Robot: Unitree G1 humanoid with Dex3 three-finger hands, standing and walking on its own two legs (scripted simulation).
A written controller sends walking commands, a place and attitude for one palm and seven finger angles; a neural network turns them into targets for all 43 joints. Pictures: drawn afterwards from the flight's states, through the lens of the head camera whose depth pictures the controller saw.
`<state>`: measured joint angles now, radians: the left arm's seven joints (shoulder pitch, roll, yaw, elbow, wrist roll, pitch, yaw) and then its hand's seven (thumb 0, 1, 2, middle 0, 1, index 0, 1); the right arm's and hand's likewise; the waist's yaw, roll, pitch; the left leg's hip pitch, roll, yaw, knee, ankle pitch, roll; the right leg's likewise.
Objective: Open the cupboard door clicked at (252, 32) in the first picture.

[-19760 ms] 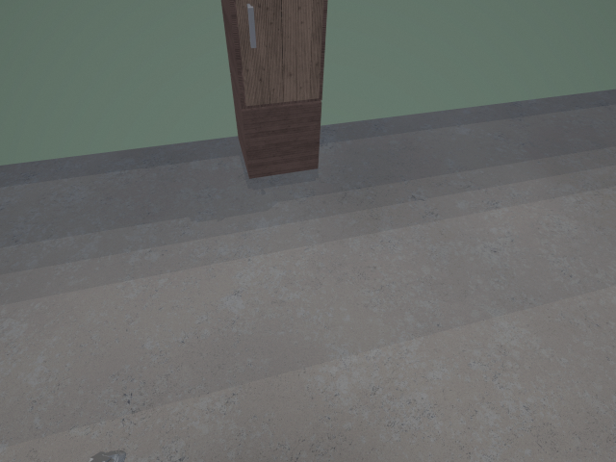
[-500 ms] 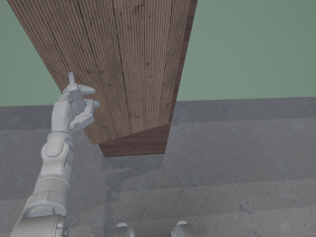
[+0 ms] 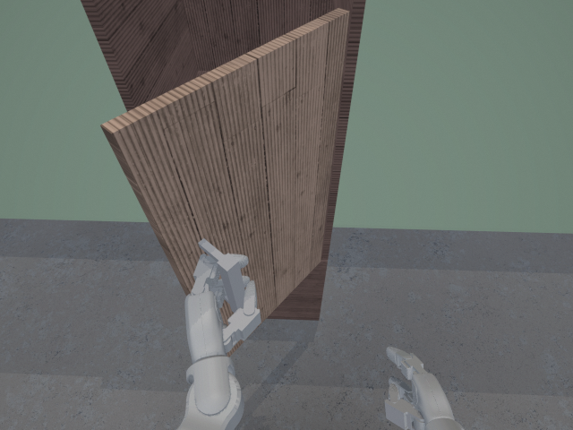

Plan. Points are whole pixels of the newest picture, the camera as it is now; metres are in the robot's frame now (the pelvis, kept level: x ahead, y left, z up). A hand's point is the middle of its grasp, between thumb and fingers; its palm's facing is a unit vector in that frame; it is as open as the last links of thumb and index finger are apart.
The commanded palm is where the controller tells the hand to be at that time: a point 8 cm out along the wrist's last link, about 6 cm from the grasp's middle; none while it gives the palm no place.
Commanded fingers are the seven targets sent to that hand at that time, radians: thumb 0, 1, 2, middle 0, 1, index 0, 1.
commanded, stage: open thumb and fingers to let go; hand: left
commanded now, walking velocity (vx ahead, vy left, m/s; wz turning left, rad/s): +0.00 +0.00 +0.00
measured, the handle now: (224, 280) +0.32 +0.10 +0.04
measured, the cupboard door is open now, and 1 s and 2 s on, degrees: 51 44 50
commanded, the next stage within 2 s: slide the hand sideways off the handle in 0.90 s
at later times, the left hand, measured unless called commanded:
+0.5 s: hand (250, 308) +0.28 +0.06 +0.04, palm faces +0.38 -0.93 -0.02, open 10.6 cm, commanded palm +0.23 +0.11 +0.04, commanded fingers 0.00 -0.50 0.30 -0.30 -1.20 -0.30 -1.20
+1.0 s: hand (236, 302) +0.28 +0.08 +0.04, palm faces +0.30 -0.95 +0.01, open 15.7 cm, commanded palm +0.24 +0.12 +0.04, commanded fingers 0.00 -0.50 0.30 -0.15 -0.30 -0.15 -0.30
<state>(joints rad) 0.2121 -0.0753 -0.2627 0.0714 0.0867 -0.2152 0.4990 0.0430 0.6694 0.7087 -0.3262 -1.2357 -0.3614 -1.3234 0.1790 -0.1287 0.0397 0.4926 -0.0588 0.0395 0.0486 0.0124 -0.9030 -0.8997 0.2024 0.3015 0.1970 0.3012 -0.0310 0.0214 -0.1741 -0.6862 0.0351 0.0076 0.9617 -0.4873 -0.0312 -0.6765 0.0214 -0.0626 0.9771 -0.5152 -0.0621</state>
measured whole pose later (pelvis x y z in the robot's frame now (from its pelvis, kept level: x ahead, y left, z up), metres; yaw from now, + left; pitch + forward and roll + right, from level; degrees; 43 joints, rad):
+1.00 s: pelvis -0.03 +0.02 -0.01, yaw -1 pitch +13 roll +0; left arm -0.02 -0.11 -0.21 0.29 0.10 -0.31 0.58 -0.01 -0.49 0.30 -0.22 -0.49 -0.22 -0.48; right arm 0.19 -0.17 0.00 0.57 -0.07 -0.01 0.01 0.01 -0.90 -0.90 0.20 0.30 0.20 0.30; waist -0.01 0.02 -0.16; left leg -0.79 -0.01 -0.04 1.03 -0.47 -0.01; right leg -0.77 0.01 -0.05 1.03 -0.48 -0.03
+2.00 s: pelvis -0.02 +0.03 -0.02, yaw -1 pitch +13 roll -1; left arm 0.52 0.11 -0.16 -0.21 -0.05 -0.34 0.03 -0.01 -0.49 0.30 -0.15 -0.30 -0.15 -0.30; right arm 0.26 -0.21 0.02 0.39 0.00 -0.03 0.00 0.02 -0.90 -0.90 0.20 0.30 0.20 0.30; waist 0.00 0.03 -0.15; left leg -0.82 -0.01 -0.04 1.12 -0.53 0.00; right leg -0.79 0.01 -0.05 1.10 -0.54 -0.03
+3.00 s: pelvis -0.01 +0.06 +0.02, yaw -1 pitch +4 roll -2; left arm 0.63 0.29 0.09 -0.48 -0.06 -0.03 0.08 -0.01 -0.25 0.41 -0.17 -0.30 -0.16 -0.30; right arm 0.29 -0.21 0.06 0.44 0.04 -0.07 -0.10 0.02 -0.90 -0.90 0.20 0.30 0.20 0.30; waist 0.03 0.05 -0.13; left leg -0.48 -0.02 -0.02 0.85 -0.43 0.04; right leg -0.44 0.01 -0.03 0.78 -0.41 0.01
